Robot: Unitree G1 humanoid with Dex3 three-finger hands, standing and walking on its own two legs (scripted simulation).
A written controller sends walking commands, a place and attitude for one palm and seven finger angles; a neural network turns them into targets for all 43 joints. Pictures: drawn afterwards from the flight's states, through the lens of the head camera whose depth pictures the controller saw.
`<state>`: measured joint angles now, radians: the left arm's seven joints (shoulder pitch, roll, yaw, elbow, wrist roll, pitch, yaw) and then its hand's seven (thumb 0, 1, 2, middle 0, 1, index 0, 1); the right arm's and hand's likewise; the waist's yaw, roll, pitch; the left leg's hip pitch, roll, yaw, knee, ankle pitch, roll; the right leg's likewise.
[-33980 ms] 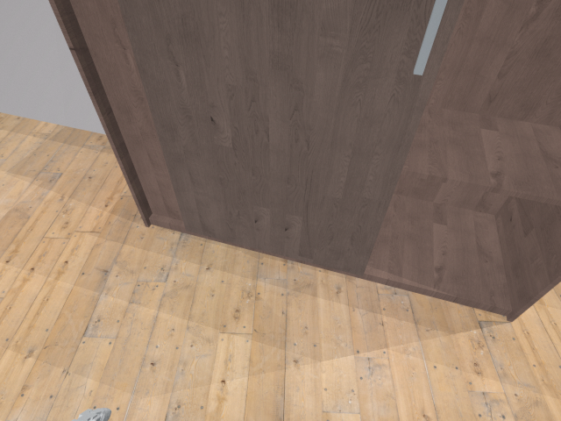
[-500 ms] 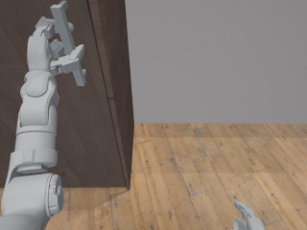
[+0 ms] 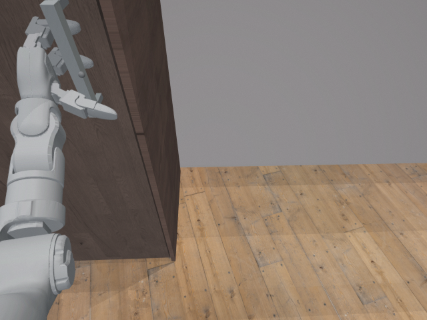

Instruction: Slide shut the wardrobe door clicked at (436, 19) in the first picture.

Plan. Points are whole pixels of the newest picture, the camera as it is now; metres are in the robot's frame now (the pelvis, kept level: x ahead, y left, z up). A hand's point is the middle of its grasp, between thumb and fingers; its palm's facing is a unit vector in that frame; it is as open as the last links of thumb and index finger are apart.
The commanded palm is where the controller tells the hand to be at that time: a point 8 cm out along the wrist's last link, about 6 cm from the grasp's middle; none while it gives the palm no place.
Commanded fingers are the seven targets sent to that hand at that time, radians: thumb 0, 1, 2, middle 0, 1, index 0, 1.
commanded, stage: slip the hand off the handle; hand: left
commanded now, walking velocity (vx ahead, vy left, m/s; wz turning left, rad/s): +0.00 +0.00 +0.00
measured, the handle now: (79, 62) +0.47 +0.25 +0.25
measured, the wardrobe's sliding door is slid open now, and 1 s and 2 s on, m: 0.00 0.00 0.00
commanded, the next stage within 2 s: draw the hand back to the body in 1.30 s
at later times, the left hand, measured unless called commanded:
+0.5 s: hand (46, 75) +0.42 +0.28 +0.25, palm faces +0.32 -0.93 -0.15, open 14.7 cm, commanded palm +0.39 +0.33 +0.26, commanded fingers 0.00 -0.55 0.20 -0.25 -1.15 -0.25 -1.15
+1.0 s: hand (16, 99) +0.36 +0.29 +0.26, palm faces +0.31 -0.94 -0.13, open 14.7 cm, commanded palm +0.31 +0.33 +0.26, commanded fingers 0.00 -0.55 0.20 -0.25 -1.15 -0.25 -1.15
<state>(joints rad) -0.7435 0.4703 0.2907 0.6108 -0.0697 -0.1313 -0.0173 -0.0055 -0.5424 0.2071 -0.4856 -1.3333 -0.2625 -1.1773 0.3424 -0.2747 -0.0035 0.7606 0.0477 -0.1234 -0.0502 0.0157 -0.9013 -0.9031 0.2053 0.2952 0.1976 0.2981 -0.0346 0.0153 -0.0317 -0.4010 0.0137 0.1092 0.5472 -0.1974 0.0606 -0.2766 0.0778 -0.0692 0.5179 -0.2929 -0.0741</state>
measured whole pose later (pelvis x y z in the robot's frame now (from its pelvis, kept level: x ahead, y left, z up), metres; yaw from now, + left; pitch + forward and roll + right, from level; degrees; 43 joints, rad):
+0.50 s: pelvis +0.01 +0.00 +0.00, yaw +0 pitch +3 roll -1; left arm -0.67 0.56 0.39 0.57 -0.10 -0.05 -0.11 -0.01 -0.56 0.20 -0.39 -1.21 -0.25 -1.15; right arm 0.27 -0.26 0.04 0.66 0.06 -0.07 -0.08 0.01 -0.90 -0.90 0.21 0.30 0.20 0.30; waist -0.03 0.01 -0.05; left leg -0.38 0.01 0.11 0.54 -0.21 0.06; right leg -0.26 0.07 -0.06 0.51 -0.31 -0.07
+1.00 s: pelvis +0.01 +0.02 +0.00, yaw -1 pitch +1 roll -1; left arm -0.38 0.50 0.45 0.19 -0.20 0.01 -0.14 -0.01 -0.56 0.20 -0.26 -1.15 -0.25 -1.15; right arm 0.26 -0.27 0.03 0.65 0.07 -0.09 -0.10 0.02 -0.90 -0.90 0.21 0.30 0.20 0.30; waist 0.00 0.03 -0.06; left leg -0.35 0.00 0.13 0.55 -0.22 0.08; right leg -0.23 0.06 -0.05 0.52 -0.31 -0.05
